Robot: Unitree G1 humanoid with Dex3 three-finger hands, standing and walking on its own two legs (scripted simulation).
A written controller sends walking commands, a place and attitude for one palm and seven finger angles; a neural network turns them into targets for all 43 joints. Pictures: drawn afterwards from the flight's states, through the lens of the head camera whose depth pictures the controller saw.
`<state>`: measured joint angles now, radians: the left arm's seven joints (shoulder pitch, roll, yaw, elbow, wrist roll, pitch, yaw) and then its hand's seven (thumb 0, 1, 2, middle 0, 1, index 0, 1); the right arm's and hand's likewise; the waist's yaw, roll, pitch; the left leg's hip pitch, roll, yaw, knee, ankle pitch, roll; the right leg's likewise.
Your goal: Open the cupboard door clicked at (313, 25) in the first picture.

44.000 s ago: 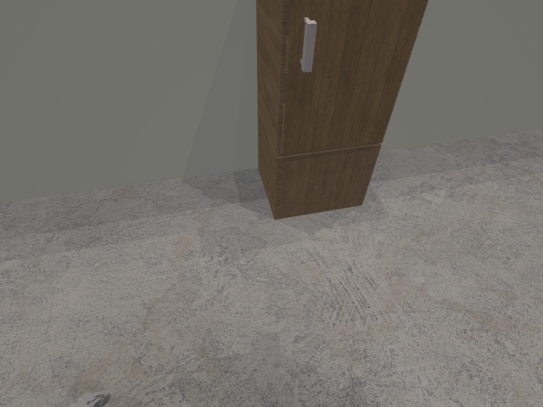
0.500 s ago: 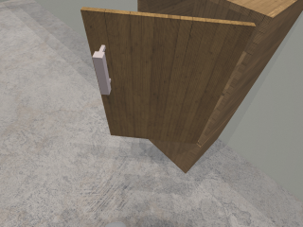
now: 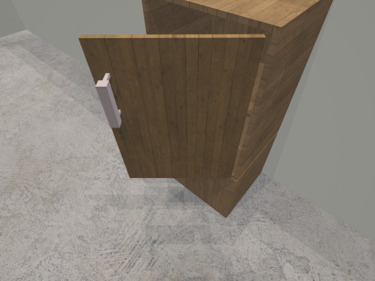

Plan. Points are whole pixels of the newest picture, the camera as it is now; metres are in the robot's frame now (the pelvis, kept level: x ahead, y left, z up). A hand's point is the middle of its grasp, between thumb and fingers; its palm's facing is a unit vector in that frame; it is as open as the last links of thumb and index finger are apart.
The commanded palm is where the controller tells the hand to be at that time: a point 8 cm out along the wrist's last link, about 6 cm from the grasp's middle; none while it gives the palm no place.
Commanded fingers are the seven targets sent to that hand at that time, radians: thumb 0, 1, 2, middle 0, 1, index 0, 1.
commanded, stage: come to a stop and stand still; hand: left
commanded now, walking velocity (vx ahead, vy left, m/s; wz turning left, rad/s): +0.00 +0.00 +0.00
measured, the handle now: (111, 100) +0.54 +0.23 +0.09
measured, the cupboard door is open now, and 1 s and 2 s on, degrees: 40 40 40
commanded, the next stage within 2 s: look again from close up in 0.42 s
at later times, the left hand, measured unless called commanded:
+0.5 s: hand out of the picture -0.04 +0.15 -0.17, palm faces +0.07 -0.99 -0.15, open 7.4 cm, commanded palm none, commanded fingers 0.00 0.90 0.90 -0.20 -0.30 -0.20 -0.30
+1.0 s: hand out of the picture +0.01 +0.20 -0.17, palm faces +0.01 -0.98 -0.22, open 7.4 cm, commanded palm none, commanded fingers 0.00 0.90 0.90 -0.20 -0.30 -0.20 -0.30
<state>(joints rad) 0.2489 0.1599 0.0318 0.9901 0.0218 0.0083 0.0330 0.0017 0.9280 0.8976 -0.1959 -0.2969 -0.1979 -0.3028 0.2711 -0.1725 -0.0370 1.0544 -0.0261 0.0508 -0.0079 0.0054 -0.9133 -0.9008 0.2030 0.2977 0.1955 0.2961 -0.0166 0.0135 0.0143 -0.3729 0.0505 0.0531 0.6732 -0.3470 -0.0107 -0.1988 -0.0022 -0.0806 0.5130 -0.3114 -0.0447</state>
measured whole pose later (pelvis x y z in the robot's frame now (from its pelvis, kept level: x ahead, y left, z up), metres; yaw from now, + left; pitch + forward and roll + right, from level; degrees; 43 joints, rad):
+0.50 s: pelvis -0.02 -0.01 +0.01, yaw +0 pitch -2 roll +0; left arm 0.32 0.12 0.00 1.14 0.01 0.00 0.03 0.01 0.91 0.90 -0.19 -0.30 -0.20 -0.30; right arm 0.29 -0.11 0.01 1.15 -0.02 0.00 -0.03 0.02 -0.92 -0.90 0.20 0.30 0.20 0.30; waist 0.01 -0.01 0.03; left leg -0.18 0.04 0.05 0.40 -0.19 -0.02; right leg -0.15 0.01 -0.09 0.42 -0.24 -0.05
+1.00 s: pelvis -0.01 +0.03 +0.00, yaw -1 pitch -1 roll +1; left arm 0.28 0.15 0.00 1.07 0.01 -0.02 0.04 0.00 0.91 0.90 -0.19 -0.30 -0.20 -0.30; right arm 0.33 -0.13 0.02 1.09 -0.02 -0.03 -0.01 0.01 -0.92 -0.90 0.20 0.30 0.20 0.30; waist -0.01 0.01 0.02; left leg -0.22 -0.01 0.07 0.47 -0.23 0.03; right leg -0.21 -0.03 -0.05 0.50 -0.28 0.00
